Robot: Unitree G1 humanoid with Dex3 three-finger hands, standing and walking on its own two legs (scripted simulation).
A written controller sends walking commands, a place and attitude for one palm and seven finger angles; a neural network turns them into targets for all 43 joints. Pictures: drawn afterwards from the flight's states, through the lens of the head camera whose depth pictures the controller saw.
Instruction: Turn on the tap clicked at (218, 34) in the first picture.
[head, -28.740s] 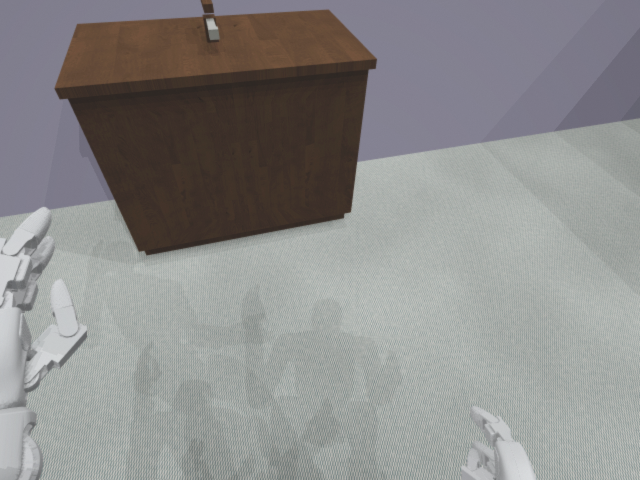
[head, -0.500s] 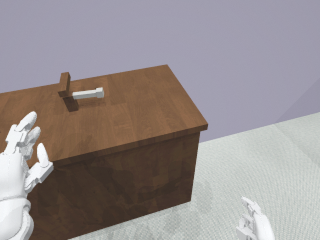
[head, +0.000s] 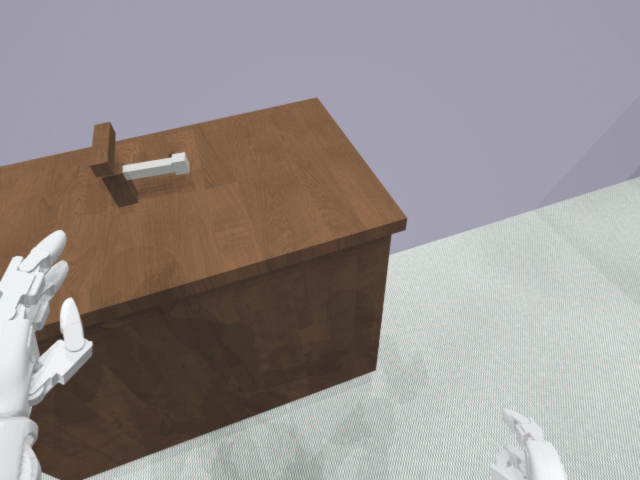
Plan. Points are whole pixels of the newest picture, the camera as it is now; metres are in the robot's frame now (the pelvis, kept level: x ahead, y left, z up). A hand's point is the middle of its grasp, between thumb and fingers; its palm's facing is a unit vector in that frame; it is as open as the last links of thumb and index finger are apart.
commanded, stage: step back with the hand held close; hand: left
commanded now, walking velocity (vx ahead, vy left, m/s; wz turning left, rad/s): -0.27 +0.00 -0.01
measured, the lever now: (180, 163) +0.62 +0.31 +0.06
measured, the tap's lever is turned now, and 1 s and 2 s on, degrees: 83 83 83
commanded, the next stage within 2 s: stop stepping back and stand still in 0.78 s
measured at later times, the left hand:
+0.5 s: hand out of the picture +0.14 +0.29 +0.17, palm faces +0.44 -0.80 -0.41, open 7.5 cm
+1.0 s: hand out of the picture -0.02 +0.33 +0.18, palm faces +0.59 -0.75 -0.31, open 7.5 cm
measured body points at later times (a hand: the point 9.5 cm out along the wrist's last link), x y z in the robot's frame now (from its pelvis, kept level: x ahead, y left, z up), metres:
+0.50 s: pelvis -0.08 +0.04 -0.01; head -0.07 +0.04 +0.44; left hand +0.11 +0.33 +0.19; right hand +0.11 -0.20 -0.09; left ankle +0.05 +0.10 -0.73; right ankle +0.01 -0.06 -0.73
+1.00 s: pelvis -0.20 +0.04 -0.01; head -0.19 +0.07 +0.44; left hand -0.06 +0.36 +0.20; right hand +0.01 -0.14 -0.09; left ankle -0.07 +0.16 -0.74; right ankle -0.24 -0.08 -0.70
